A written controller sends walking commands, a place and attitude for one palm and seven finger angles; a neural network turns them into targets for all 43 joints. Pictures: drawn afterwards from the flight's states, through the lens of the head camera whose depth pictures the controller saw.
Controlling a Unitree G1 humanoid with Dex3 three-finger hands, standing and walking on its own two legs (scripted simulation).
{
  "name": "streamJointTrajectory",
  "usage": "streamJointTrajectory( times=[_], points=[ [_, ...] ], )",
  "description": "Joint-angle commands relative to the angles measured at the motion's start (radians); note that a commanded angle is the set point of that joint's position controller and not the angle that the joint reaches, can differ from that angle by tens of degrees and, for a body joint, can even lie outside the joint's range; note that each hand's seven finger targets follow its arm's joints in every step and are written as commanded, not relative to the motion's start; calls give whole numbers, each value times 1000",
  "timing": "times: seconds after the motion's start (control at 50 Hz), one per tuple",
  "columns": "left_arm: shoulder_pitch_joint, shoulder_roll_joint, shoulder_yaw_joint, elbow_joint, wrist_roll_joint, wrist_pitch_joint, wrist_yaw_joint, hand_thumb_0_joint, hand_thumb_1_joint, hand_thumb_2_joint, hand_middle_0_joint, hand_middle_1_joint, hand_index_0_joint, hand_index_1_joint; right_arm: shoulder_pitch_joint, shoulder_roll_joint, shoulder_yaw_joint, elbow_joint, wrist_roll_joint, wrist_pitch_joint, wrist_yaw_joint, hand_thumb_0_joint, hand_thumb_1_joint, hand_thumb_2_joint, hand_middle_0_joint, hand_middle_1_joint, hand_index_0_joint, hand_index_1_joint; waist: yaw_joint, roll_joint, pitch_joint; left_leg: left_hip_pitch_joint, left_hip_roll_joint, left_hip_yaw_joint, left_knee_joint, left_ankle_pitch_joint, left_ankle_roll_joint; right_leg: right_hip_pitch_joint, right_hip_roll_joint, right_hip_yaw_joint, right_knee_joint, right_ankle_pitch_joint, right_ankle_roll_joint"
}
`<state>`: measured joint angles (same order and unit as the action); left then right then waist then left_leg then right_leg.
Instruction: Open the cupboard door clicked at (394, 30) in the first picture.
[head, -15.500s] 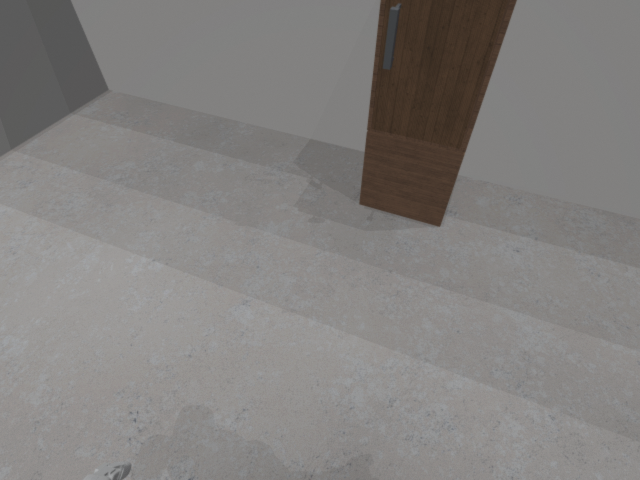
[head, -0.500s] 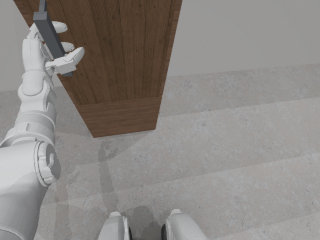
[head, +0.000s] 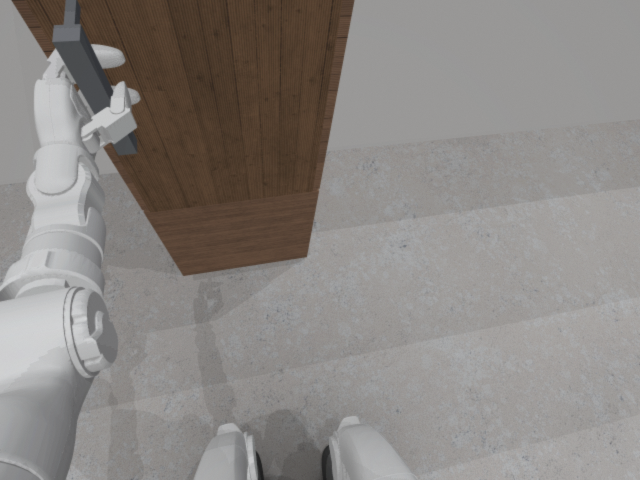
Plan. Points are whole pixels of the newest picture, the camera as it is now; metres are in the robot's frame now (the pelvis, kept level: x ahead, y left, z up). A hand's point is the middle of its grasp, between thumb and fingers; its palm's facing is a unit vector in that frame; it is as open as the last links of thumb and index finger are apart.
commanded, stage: pull the door open along its arc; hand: left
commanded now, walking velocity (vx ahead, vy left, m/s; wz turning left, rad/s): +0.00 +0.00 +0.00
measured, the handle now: (102, 85) +0.59 +0.20 +0.08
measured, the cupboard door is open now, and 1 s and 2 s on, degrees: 0 35 49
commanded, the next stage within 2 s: open thumb and fingers to let go in 1.24 s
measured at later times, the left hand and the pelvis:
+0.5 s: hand (162, 173) +0.45 +0.13 +0.08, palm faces +0.41 -0.91 +0.06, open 6.0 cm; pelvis +0.02 -0.01 +0.01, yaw +2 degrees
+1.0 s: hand (222, 221) +0.39 +0.07 +0.08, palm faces +0.46 -0.89 +0.00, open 6.3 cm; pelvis +0.01 -0.03 +0.02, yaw +2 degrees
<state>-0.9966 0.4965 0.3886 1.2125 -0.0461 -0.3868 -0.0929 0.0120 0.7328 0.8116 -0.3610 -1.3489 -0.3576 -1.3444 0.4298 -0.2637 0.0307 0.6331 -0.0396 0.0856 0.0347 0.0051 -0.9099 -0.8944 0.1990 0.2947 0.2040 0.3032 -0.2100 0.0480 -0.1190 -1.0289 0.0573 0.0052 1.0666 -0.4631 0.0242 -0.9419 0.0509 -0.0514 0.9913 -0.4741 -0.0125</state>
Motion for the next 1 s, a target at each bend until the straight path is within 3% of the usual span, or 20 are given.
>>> streamJointTrajectory(
  times=[0.0,0.02,0.08,0.18,0.26,0.28,0.3,0.32,0.38,0.44,0.48,0.52,0.56,0.58,0.6,0.68,0.76,0.78,0.82,0.98],
  points=[
    [-279,179,9,-258,-33,-82,-35,0,900,900,-400,-1350,-400,-1350,173,-177,-69,-61,10,-6,-10,0,-900,-900,200,300,200,300,43,102,-536,506,-31,-53,-96,514,5,209,27,8,-105,466,-7],
    [-234,162,5,-270,-44,-78,-38,0,900,900,-400,-1350,-400,-1350,165,-173,-70,-71,12,-4,-7,0,-900,-900,200,300,200,300,52,91,-517,491,-34,-45,-103,510,7,232,28,10,-112,482,-5],
    [-125,141,10,-375,-63,-82,-34,0,900,900,-400,-1350,-400,-1350,150,-170,-81,-95,19,0,-4,0,-900,-900,200,300,200,300,81,77,-552,513,-40,-31,-117,556,8,299,28,16,-117,549,-7],
    [157,23,-40,-534,-101,-68,-26,0,900,900,-400,-1350,-400,-1350,101,-151,-92,-133,37,-7,9,0,-900,-900,200,300,200,300,125,25,-494,511,-44,-5,-156,583,9,376,22,15,-139,618,-5],
    [297,-69,-104,-679,-118,-55,-4,0,900,900,-400,-1350,-400,-1350,56,-134,-95,-153,48,-19,16,0,-900,-900,200,300,200,300,140,1,-433,511,-44,5,-183,593,6,410,15,13,-148,648,0],
    [312,-112,-13,-748,-170,-49,107,0,900,900,-400,-1350,-400,-1350,30,-110,-97,-158,43,-31,15,0,-900,-900,200,300,200,300,195,35,-442,516,-44,13,-178,632,-2,415,14,6,-150,643,-1],
    [306,-194,-71,-745,-155,-38,192,0,900,900,-400,-1350,-400,-1350,14,-98,-90,-148,36,-42,18,0,-900,-900,200,300,200,300,171,26,-406,512,-38,6,-179,625,-14,379,13,-5,-142,613,2],
    [293,-210,-104,-736,-117,-35,240,0,900,900,-400,-1350,-400,-1350,20,-103,-94,-128,27,-48,22,0,-900,-900,200,300,200,300,145,-10,-376,508,-34,-3,-170,604,-17,342,12,-8,-134,587,5],
    [130,-221,-99,-750,-13,-48,430,0,900,900,-400,-1350,-400,-1350,12,-97,-98,-98,-9,-57,21,0,-900,-900,200,300,200,300,126,-33,-380,475,-39,-11,-144,540,-17,308,4,2,-107,545,4],
    [54,-325,-126,-682,66,-36,615,0,900,900,-400,-1350,-400,-1350,-20,-78,-100,-75,-39,-64,20,0,-900,-900,200,300,200,300,117,-2,-412,456,-48,-9,-127,499,-21,282,-9,3,-96,501,3],
    [12,-357,-153,-657,116,-30,700,0,900,900,-400,-1350,-400,-1350,-30,-77,-104,-64,-56,-64,19,0,-900,-900,200,300,200,300,100,-50,-437,450,-47,-18,-120,481,-21,275,-7,-1,-95,482,3],
    [-27,-372,-198,-640,172,-33,722,0,900,900,-400,-1350,-400,-1350,-38,-72,-108,-55,-67,-60,18,0,-900,-900,200,300,200,300,89,-31,-462,458,-50,-12,-113,470,-17,274,-14,7,-95,491,3],
    [-67,-375,-222,-621,197,-43,717,0,900,900,-400,-1350,-400,-1350,-47,-70,-109,-47,-69,-59,14,0,-900,-900,200,300,200,300,81,-30,-453,450,-51,-10,-113,430,-13,272,-16,13,-106,468,3],
    [-59,-368,-217,-611,197,-50,710,0,900,900,-400,-1350,-400,-1350,-42,-72,-110,-49,-70,-61,12,0,-900,-900,200,300,200,300,86,-55,-460,440,-54,-11,-115,415,-9,287,-13,17,-112,467,2],
    [-46,-382,-226,-618,185,-58,702,0,900,900,-400,-1350,-400,-1350,-55,-67,-110,-54,-66,-64,10,0,-900,-900,200,300,200,300,92,-36,-474,446,-55,-7,-122,401,-11,300,-15,20,-118,460,1],
    [37,-393,-227,-637,133,-76,664,0,900,900,-400,-1350,-400,-1350,-65,-66,-104,-63,-53,-76,4,0,-900,-900,200,300,200,300,113,-58,-466,434,-60,1,-147,366,-7,361,-13,28,-146,462,0],
    [188,-445,-268,-697,102,-77,655,0,900,900,-400,-1350,-400,-1350,-76,-59,-102,-76,-44,-89,10,0,-900,-900,200,300,200,300,139,-69,-431,422,-65,14,-173,351,-6,417,-17,33,-174,482,0],
    [217,-446,-276,-714,105,-78,656,0,900,900,-400,-1350,-400,-1350,-76,-61,-102,-79,-42,-91,11,0,-900,-900,200,300,200,300,143,-97,-426,419,-64,10,-181,347,-6,430,-17,32,-177,478,-1],
    [308,-489,-315,-769,103,-70,664,0,900,900,-400,-1350,-400,-1350,-87,-57,-105,-87,-40,-94,17,0,-900,-900,200,300,200,300,158,-70,-416,436,-64,17,-192,363,-8,445,-21,30,-182,497,-4],
    [524,-641,-487,-935,142,0,716,0,900,900,-400,-1350,-400,-1350,-156,-40,-104,-116,-42,-112,26,0,-900,-900,200,300,200,300,158,-132,-311,448,-63,16,-218,315,-8,441,-37,28,-222,449,-3]
  ],
)
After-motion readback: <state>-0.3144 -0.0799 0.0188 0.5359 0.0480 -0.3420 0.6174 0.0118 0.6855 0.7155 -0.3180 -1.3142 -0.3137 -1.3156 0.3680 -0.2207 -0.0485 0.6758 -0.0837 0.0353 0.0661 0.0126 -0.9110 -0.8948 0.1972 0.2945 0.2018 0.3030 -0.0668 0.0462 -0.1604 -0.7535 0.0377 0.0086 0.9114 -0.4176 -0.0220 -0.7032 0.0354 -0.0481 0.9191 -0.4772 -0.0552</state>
